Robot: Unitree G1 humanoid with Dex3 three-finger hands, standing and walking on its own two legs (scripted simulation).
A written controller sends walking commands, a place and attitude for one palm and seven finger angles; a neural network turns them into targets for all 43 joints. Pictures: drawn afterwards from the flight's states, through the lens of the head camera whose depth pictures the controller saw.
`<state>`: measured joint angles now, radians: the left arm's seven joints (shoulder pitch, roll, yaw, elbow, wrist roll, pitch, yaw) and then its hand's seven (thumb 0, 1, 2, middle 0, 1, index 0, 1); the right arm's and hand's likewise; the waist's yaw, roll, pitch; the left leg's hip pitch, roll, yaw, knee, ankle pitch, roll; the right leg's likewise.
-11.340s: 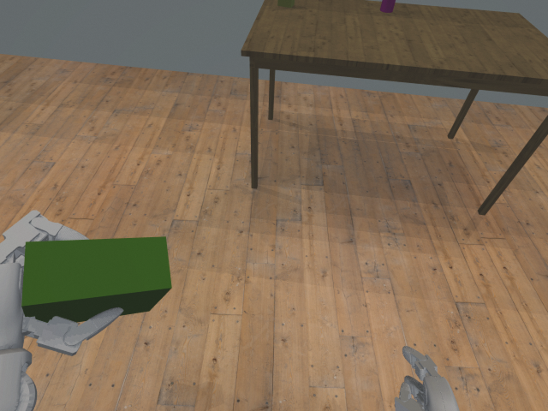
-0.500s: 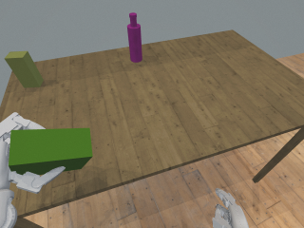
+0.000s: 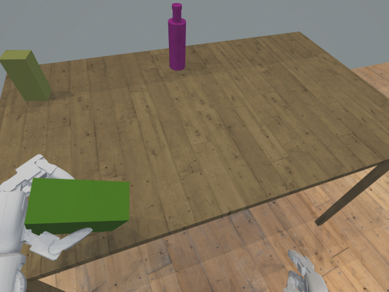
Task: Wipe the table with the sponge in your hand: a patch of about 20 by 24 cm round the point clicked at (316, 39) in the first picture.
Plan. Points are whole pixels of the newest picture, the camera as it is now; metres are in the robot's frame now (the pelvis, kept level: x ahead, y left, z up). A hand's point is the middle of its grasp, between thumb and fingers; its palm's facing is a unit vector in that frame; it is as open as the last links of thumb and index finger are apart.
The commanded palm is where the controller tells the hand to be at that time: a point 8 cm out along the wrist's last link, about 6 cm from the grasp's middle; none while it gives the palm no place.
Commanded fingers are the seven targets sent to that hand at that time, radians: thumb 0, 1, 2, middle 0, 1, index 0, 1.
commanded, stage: come to a stop and stand still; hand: left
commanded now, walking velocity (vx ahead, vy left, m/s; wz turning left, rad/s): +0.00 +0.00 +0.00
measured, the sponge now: (93, 208) +0.22 +0.19 +0.11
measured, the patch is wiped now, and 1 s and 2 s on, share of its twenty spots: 0.00 0.00 0.00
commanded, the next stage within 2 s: look again from close up in 0.52 s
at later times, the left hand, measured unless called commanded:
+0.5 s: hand (35, 180) +0.25 +0.28 +0.14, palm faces +0.36 -0.84 -0.40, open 10.2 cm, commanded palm +0.18 +0.31 +0.18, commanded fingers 0.00 0.10 1.30 -1.20 -1.60 -1.20 -1.60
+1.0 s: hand (54, 192) +0.22 +0.24 +0.15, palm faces +0.37 -0.85 -0.37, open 10.2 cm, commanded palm +0.16 +0.28 +0.18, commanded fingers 0.00 0.10 1.30 -1.20 -1.60 -1.20 -1.60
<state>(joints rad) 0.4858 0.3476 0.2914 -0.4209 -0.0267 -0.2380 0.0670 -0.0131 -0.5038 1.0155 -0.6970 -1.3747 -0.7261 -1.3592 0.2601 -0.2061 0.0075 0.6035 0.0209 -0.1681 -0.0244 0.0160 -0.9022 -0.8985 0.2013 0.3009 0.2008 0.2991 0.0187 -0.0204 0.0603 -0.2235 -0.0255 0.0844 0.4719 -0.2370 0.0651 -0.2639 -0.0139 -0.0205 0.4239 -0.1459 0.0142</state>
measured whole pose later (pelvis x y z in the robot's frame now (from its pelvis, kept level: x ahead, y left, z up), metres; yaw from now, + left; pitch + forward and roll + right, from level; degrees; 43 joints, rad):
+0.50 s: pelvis +0.03 +0.02 +0.00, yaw +1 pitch -1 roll -1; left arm 0.42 0.39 0.37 -0.49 -0.02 -0.21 0.08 -0.01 -0.50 1.02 -0.70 -1.37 -0.73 -1.36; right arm 0.16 -0.16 0.03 0.54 0.00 -0.14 0.00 0.01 -0.90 -0.90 0.20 0.30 0.20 0.30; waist 0.03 -0.07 0.10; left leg -0.19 -0.06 0.07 0.48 -0.28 0.09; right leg -0.23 -0.05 -0.03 0.45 -0.20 0.02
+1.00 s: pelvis +0.01 -0.01 +0.00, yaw +1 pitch -1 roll -1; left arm 0.44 0.34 0.33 -0.44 -0.03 -0.20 0.10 -0.01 -0.50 1.02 -0.70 -1.37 -0.73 -1.36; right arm 0.22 -0.21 0.01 0.58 0.01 -0.13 -0.04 0.02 -0.90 -0.90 0.20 0.30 0.20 0.30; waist 0.01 -0.02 0.06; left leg -0.21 -0.01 0.05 0.47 -0.25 0.05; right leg -0.23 0.00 -0.05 0.39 -0.15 0.00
